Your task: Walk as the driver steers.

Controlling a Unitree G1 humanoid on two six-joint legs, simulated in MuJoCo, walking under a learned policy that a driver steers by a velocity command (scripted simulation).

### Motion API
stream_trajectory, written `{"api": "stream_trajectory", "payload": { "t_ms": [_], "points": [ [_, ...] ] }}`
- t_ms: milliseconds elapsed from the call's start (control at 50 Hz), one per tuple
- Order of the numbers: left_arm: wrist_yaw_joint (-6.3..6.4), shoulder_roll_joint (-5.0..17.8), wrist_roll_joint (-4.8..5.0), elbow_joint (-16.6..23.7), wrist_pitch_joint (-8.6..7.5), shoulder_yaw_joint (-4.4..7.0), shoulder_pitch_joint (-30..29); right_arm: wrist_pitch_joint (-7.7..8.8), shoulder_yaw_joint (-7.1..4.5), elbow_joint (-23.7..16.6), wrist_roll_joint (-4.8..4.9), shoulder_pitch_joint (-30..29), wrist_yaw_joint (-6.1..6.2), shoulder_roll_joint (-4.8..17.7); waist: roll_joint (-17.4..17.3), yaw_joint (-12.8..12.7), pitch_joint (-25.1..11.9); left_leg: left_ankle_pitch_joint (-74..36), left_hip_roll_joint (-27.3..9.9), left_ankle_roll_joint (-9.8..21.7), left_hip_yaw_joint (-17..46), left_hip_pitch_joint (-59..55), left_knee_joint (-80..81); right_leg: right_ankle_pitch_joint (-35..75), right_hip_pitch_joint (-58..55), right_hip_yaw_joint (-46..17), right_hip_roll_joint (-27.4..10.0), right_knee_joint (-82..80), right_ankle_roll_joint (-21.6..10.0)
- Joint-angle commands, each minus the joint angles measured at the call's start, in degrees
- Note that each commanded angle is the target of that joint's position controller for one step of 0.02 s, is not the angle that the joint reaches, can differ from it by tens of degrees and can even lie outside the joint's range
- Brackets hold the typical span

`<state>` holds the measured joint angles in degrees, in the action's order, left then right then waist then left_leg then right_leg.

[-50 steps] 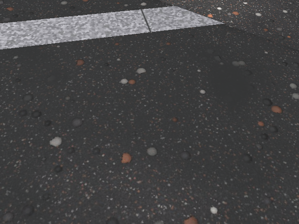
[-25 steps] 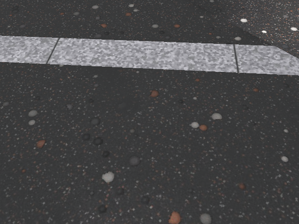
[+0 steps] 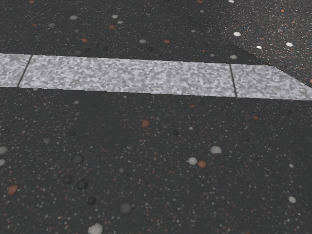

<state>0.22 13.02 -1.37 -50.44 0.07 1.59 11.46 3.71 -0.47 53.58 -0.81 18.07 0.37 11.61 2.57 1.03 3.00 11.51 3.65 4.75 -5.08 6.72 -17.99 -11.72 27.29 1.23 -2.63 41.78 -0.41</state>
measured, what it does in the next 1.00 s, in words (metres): steps on the spot: right foot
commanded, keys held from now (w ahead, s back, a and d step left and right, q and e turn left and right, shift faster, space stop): no key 1.00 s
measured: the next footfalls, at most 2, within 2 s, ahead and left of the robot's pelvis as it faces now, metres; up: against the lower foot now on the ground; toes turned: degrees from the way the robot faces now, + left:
right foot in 0.08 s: +0.12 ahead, -0.11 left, +0.00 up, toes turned -2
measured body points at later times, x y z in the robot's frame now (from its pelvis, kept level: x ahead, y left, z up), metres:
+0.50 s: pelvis +0.05 -0.03 +0.00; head +0.06 -0.03 +0.45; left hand +0.08 +0.21 -0.16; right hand +0.04 -0.26 -0.16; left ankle -0.02 +0.07 -0.75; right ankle +0.08 -0.11 -0.75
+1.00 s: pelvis +0.04 -0.02 +0.00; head +0.05 -0.02 +0.45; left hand +0.02 +0.19 -0.17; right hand +0.00 -0.23 -0.17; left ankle -0.02 +0.07 -0.75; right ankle +0.08 -0.11 -0.75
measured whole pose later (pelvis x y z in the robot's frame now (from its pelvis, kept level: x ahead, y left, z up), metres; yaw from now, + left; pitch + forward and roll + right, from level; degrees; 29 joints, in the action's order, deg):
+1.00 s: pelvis +0.04 -0.02 +0.00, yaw +0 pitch -2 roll +0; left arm 2.2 7.7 -0.3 -66.9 0.0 -0.5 16.9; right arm 0.7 1.4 67.7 -0.7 20.2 3.0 6.8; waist -0.3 -0.6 1.5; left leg 17.3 0.8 1.9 -3.7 1.9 -20.8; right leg -8.8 11.9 3.3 2.0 22.3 -2.8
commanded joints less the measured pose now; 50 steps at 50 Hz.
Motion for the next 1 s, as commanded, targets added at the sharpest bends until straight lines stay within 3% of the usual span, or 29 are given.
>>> {"api": "stream_trajectory", "payload": {
  "t_ms": [20,60,80,100,120,140,160,200,240,300,420,700,1000],
  "points": [
    [0.93,2.59,0.23,0.57,-0.36,0.22,3.93,0.09,-1.38,-1.05,-0.11,0.75,0.39,7.34,-8.22,-1.14,-4.67,-42.26,-15.36,6.07,6.22,0.36,-0.75,0.56,-9.05,1.24,1.13,-5.06,-1.00],
    [1.32,2.13,0.12,-0.53,-0.91,0.04,5.26,-0.48,-1.23,-0.39,0.32,-0.60,0.74,7.00,-6.77,-2.34,-3.80,-34.67,-15.10,4.86,7.40,1.24,-3.33,3.33,-13.83,1.39,1.39,-13.51,-2.13],
    [1.54,2.87,-0.12,-1.20,-1.50,0.02,6.39,-0.63,-1.13,0.04,0.42,-0.36,0.93,6.61,-4.38,-2.97,-3.96,-26.46,-13.58,2.70,7.65,3.05,-4.93,12.14,-19.01,-0.85,-0.43,-19.65,-2.58],
    [1.88,6.50,-0.38,-1.96,-2.13,0.70,8.41,-0.61,-0.83,-0.01,-0.05,1.50,1.12,5.61,-0.60,-1.94,-5.89,-14.47,-10.84,0.62,6.87,5.68,-7.34,26.48,-24.99,-6.45,-6.43,-19.33,-3.18],
    [1.91,8.76,0.28,-2.13,-2.05,0.94,6.63,-0.95,-0.37,1.84,0.39,9.07,1.11,2.57,5.84,2.53,-6.90,2.66,-6.27,-0.63,4.98,7.15,-7.07,38.46,-26.63,-11.31,-12.17,-17.13,-7.95],
    [1.58,6.24,0.94,-2.14,-1.67,0.51,5.39,-2.01,-0.33,4.15,0.26,9.36,1.69,3.22,5.71,0.61,-6.15,8.60,-4.91,-1.29,4.10,4.25,-5.91,33.69,-22.18,-13.41,-13.21,-18.51,-10.34],
    [1.28,4.48,0.74,-2.05,-1.44,-0.01,3.20,-2.64,-0.58,4.36,0.09,7.48,1.92,4.16,4.88,0.94,-3.21,7.31,-4.94,-1.50,4.88,2.33,-3.70,26.23,-17.99,-12.65,-10.97,-20.15,-8.83],
    [1.33,3.46,0.73,-2.42,-1.13,-0.30,1.74,-3.06,-1.03,4.64,-0.01,3.72,1.69,5.63,2.90,0.02,-0.74,0.55,-6.54,-1.42,6.31,-0.05,-1.21,18.53,-15.10,-8.52,-6.14,-20.84,-5.30],
    [1.79,3.63,1.33,-4.15,-1.16,-0.12,3.52,-2.96,-0.70,5.66,0.15,3.27,1.57,4.36,1.09,-0.60,-1.39,-3.81,-8.01,-1.40,6.99,-0.65,-0.41,17.91,-17.24,-6.52,-4.16,-20.33,-4.04],
    [1.91,3.32,1.28,-5.66,-1.17,-0.08,4.09,-2.80,-0.43,7.37,0.25,3.01,2.04,3.66,-1.57,-1.02,-2.14,-5.14,-8.39,-1.85,6.86,-0.96,0.29,19.98,-19.86,-6.44,-4.28,-19.99,-4.25],
    [2.09,2.63,1.07,-8.49,-0.80,-0.31,4.29,-3.33,-0.07,9.84,0.20,2.70,2.45,2.71,-2.55,-1.10,-0.69,-4.36,-8.81,-1.94,6.78,-1.39,0.86,17.46,-19.16,-6.18,-3.82,-21.00,-4.07],
    [2.15,0.66,1.00,-13.64,-0.30,-1.12,6.79,-3.30,0.91,13.09,0.16,4.21,2.69,0.97,-2.82,-1.38,1.79,-0.99,-9.48,-1.66,7.22,0.67,1.79,9.74,-18.02,-6.15,-2.83,-23.01,-3.31],
    [2.12,-1.21,1.06,-16.22,-0.26,-1.61,8.95,-2.80,1.41,14.18,0.12,7.33,2.73,-1.22,-3.02,-1.63,2.75,0.17,-9.57,-1.40,7.53,2.51,2.20,6.85,-17.23,-6.09,-2.51,-23.06,-2.90]
  ]
}}
Velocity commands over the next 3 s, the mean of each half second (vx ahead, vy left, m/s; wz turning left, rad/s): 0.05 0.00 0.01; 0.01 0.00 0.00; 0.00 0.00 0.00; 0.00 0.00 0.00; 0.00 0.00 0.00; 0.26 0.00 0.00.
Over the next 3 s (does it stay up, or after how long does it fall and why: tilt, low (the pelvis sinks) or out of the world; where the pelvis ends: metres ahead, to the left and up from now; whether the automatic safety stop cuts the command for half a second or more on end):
stays up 0.20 -0.05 -0.03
